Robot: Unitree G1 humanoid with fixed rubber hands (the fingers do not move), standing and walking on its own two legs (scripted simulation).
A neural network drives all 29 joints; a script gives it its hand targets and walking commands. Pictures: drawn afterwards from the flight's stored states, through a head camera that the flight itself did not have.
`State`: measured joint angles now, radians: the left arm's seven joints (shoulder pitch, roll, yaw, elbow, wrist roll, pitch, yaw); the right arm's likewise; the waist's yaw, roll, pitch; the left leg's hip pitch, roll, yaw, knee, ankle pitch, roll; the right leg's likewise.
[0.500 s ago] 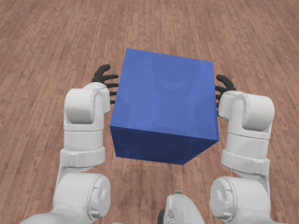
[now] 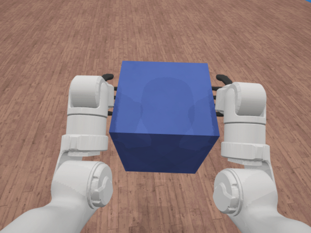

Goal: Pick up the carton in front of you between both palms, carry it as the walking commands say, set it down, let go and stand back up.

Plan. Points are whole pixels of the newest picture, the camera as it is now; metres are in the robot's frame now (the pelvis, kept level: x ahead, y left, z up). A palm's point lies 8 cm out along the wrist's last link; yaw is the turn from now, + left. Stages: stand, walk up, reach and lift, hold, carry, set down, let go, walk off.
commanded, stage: carry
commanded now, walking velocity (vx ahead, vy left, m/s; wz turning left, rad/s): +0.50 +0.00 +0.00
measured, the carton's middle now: (162, 122) +0.40 -0.03 +0.09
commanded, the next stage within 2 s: none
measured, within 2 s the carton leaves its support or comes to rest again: neither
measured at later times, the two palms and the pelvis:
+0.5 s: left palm (135, 82) +0.60 +0.05 +0.08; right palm (212, 78) +0.63 -0.23 +0.07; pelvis +0.31 -0.11 +0.02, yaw +3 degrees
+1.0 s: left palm (139, 39) +0.91 +0.05 +0.10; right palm (201, 36) +0.90 -0.24 +0.11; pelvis +0.62 -0.09 +0.01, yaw -1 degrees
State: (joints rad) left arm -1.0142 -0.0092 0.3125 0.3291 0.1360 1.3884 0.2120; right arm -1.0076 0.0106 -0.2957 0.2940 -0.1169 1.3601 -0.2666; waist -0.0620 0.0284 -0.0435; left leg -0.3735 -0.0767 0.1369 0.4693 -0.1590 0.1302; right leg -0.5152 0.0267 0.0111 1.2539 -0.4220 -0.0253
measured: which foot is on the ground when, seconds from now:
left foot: down 0.00-0.30, up 0.32-0.72, down 0.74-1.00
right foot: up 0.00-0.26, down 0.28-0.76, up 0.78-1.00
